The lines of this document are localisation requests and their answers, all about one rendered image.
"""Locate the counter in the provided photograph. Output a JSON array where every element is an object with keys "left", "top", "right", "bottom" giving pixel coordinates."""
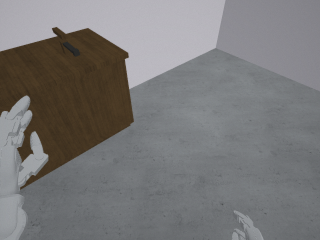
[{"left": 0, "top": 27, "right": 134, "bottom": 190}]

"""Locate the robot left forearm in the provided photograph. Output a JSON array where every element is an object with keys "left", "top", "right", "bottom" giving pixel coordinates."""
[{"left": 0, "top": 194, "right": 28, "bottom": 240}]

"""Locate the left robot hand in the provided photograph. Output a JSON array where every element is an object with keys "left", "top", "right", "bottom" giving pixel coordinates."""
[{"left": 0, "top": 95, "right": 49, "bottom": 196}]

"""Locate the tap lever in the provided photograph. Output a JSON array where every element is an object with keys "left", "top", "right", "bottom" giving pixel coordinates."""
[{"left": 62, "top": 42, "right": 80, "bottom": 57}]

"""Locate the right robot hand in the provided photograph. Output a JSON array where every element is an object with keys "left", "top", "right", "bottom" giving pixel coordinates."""
[{"left": 231, "top": 210, "right": 264, "bottom": 240}]

